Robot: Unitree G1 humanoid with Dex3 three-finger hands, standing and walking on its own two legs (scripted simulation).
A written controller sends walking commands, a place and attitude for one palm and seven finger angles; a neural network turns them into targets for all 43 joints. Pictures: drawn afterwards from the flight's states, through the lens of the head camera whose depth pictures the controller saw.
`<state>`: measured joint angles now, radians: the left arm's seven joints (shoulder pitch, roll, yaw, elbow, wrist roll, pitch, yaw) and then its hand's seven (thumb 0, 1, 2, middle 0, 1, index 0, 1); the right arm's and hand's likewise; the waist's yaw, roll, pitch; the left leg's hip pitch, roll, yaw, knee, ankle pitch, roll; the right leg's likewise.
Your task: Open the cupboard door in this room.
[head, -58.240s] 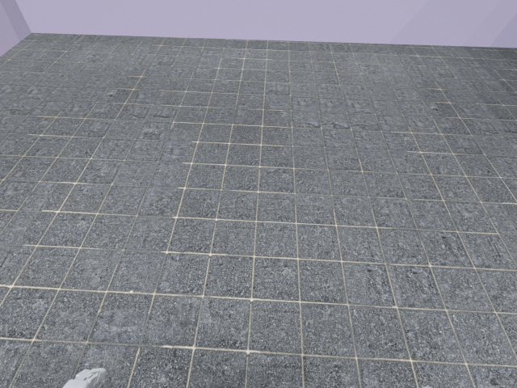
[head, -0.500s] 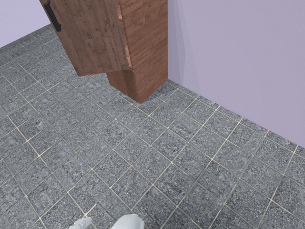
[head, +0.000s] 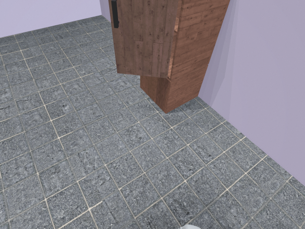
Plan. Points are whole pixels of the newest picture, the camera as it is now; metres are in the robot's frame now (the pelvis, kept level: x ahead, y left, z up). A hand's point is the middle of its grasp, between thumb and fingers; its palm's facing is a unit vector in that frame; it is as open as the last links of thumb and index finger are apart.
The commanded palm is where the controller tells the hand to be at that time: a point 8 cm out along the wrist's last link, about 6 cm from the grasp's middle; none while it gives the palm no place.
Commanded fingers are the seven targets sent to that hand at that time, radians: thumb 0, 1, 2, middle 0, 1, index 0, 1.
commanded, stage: take the last steps up to it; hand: left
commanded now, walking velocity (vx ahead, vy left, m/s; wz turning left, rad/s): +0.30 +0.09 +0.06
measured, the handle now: (116, 12) +1.09 +0.29 +0.05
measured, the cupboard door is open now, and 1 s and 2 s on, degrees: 49 49 49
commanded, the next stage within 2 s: come to a stop and stand still in 1.34 s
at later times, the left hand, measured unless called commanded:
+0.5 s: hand (115, 192) +0.24 +0.14 -0.15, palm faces +0.09 -0.97 -0.21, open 7.2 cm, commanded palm none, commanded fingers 0.00 0.90 0.90 -0.20 -0.30 -0.20 -0.30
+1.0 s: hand (98, 206) +0.20 +0.19 -0.18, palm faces +0.18 -0.98 -0.12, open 7.4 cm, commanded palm none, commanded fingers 0.00 0.90 0.90 -0.20 -0.30 -0.20 -0.30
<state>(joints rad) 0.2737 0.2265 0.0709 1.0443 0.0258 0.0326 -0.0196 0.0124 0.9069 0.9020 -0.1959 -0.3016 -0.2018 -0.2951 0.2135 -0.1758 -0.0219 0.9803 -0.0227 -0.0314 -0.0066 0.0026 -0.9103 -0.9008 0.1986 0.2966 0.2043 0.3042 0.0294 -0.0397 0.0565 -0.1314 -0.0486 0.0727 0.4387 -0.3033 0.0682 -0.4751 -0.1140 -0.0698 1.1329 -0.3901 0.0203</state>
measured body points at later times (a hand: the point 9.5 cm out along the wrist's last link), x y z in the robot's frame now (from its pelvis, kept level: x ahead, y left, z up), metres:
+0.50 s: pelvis +0.15 -0.04 +0.00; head +0.18 -0.07 +0.45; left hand +0.24 +0.19 -0.13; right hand +0.09 -0.26 -0.17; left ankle +0.10 +0.10 -0.65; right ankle +0.19 -0.11 -0.74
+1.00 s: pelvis +0.32 +0.05 -0.01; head +0.36 +0.07 +0.43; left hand +0.20 +0.24 -0.17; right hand +0.46 -0.16 -0.15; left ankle +0.37 +0.15 -0.74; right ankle +0.21 -0.09 -0.69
